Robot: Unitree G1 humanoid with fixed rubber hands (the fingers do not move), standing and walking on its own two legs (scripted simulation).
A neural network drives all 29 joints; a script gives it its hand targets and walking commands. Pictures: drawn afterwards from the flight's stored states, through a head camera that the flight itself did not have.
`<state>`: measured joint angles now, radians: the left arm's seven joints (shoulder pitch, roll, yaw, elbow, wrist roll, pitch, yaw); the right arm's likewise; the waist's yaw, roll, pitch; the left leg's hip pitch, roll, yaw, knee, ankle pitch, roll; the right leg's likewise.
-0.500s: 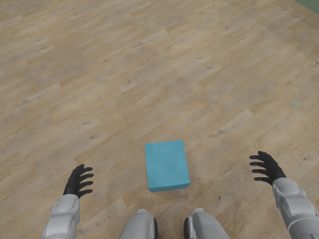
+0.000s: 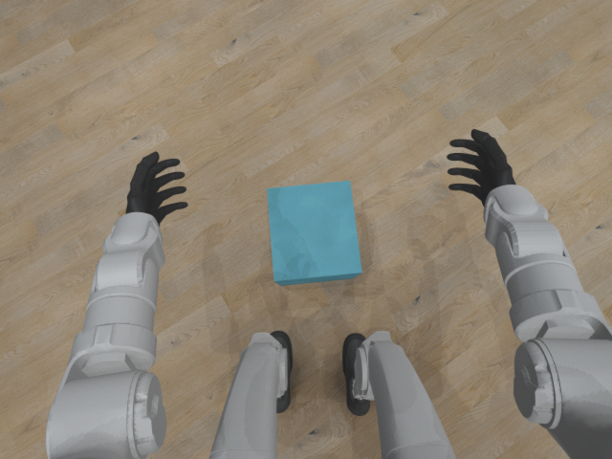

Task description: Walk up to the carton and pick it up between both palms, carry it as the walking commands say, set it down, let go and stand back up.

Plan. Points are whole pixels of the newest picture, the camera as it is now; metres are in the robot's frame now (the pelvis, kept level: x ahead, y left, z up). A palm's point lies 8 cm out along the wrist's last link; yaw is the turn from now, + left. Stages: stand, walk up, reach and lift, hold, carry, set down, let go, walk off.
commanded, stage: reach and lift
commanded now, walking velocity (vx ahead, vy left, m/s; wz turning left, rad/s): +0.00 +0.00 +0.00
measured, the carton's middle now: (312, 236) +0.47 +0.01 -0.58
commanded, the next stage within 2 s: none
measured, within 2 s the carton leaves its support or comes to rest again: neither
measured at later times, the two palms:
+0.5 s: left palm (187, 174) +0.49 +0.20 -0.14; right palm (456, 158) +0.50 -0.20 -0.13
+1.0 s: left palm (216, 213) +0.48 +0.20 -0.33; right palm (416, 194) +0.50 -0.19 -0.32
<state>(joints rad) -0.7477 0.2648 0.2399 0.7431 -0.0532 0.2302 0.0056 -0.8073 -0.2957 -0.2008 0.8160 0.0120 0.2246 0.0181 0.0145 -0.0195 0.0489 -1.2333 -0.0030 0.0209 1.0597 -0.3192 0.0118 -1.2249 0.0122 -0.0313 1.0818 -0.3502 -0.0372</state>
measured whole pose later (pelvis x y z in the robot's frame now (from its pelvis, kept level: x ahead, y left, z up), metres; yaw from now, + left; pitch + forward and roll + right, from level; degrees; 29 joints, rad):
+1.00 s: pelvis -0.04 +0.01 -0.16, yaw -1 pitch +35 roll +1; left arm -1.22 0.29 0.26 0.70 -0.10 0.15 0.12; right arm -1.29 -0.40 -0.17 0.78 0.16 0.15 -0.07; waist 0.03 -0.02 0.42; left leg -1.83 -0.04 -0.01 1.69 -0.47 -0.01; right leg -1.83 0.06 0.01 1.71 -0.49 -0.01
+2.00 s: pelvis -0.04 +0.00 -0.32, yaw +0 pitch +30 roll +1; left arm -1.44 0.39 0.08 1.17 -0.31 0.00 0.11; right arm -1.46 -0.41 0.02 1.15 0.28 0.02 -0.10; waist 0.02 0.00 0.52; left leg -2.21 -0.03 0.02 2.26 -0.57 -0.01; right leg -2.21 0.04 -0.02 2.28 -0.59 -0.03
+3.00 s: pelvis -0.04 +0.01 -0.33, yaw +0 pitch +31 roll +1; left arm -1.48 0.28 0.11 1.25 -0.21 0.06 0.12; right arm -1.51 -0.31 -0.07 1.24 0.13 0.07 -0.11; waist 0.02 0.02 0.43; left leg -2.25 -0.04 0.03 2.27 -0.57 0.00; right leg -2.25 0.04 -0.01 2.29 -0.59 -0.02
